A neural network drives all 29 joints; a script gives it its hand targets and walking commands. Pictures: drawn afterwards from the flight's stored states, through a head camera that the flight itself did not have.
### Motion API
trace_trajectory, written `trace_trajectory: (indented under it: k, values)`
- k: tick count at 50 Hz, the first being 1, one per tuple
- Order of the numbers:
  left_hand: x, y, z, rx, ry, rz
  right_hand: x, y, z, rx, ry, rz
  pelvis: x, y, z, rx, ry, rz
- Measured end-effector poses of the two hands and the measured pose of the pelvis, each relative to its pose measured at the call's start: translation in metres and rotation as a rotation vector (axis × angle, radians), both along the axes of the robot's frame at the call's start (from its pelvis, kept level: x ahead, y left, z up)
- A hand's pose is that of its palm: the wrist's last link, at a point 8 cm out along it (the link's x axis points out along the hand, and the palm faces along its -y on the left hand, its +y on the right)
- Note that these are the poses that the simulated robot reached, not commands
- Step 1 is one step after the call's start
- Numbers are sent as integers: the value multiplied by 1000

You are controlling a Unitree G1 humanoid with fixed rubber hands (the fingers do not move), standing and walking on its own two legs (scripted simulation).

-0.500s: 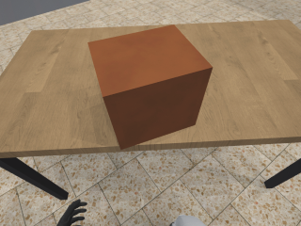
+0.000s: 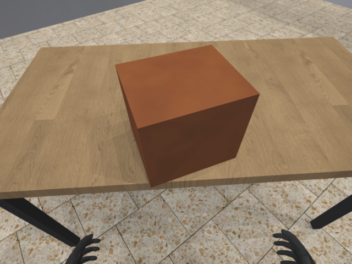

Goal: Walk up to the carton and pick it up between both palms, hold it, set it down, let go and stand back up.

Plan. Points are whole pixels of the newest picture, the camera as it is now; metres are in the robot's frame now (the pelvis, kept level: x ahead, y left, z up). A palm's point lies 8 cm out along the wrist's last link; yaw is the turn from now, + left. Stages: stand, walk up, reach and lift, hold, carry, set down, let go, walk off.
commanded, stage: walk up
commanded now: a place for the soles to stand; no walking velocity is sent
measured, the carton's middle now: (181, 115) +0.44 +0.01 +0.08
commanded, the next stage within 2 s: none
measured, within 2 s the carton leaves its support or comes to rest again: neither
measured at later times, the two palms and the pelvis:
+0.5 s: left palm out of the picture +0.12 +0.26 -0.09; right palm out of the picture +0.07 -0.28 -0.10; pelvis +0.01 +0.00 +0.00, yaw -3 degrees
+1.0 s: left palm (61, 254) +0.17 +0.30 -0.11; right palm out of the picture +0.11 -0.23 -0.08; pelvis +0.04 +0.04 +0.00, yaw -4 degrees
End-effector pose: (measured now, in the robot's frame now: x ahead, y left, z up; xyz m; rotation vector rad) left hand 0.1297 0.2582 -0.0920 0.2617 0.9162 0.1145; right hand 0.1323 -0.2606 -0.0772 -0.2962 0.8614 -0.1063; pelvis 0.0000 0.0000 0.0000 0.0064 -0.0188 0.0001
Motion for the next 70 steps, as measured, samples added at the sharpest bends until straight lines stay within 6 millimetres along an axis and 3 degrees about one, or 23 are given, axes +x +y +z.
trace_trajectory:
  k: [17, 24, 30, 36, 42, 47, 52, 60, 70]
  values:
    - [1, -10, 5, 43, 2, -46, -41, -22, -19, 8, 73, -71, -1, -11, -4, 9, -4, -49]
    - [-7, 2, 3, 73, 44, -30, -63, -23, -28, -5, 147, -99, 11, -3, -5, 3, 14, -51]
    - [13, -1, -1, 47, 48, -54, -75, -17, -28, -7, 215, -132, 25, 0, -3, -6, 12, -55]
    - [39, -4, -4, 48, -11, -76, -60, -21, -30, -32, 209, -126, 31, 2, -11, -10, 15, -61]
    - [25, 29, -9, 78, 44, -33, -21, 2, -18, -35, 89, -102, 31, 23, -11, 1, 8, -79]
    - [29, 45, -15, 46, 73, -28, -16, 25, -12, -33, 51, -114, 37, 38, -9, -10, -9, -85]
    - [42, 38, -13, 15, 55, -49, -18, 33, -5, -26, 68, -110, 39, 38, -3, -20, -6, -66]
    - [62, 22, 0, -8, -21, -57, -12, 24, -4, -9, 62, -93, 40, 31, 0, -12, -5, -32]
    - [46, 25, 7, 12, -29, -3, 3, 14, -4, -8, 39, -39, 37, 19, 0, -10, 2, 19]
